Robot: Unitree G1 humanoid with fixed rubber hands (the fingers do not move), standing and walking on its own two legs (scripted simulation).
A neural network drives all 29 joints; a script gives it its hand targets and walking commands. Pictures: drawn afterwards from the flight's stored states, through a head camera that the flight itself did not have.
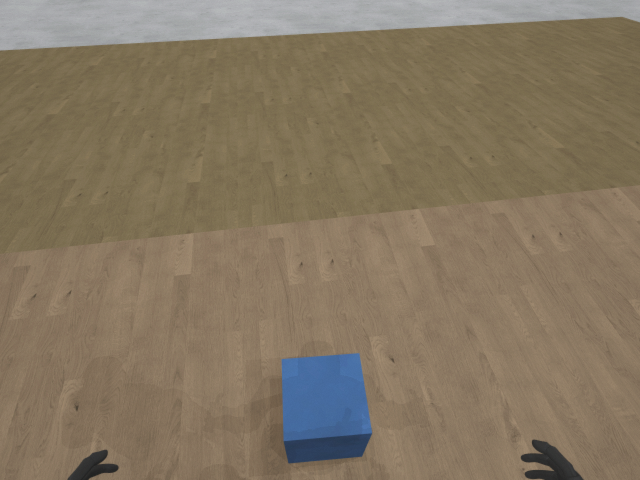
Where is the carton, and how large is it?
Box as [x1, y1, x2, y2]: [282, 353, 371, 462]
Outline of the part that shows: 358,353 282,359 283,437 288,462 361,456 371,434 371,429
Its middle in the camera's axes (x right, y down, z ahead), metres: +0.01 +0.48 +1.08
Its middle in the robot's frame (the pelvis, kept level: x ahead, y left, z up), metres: +0.39 -0.02 -0.66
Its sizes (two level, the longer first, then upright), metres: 0.210 0.200 0.250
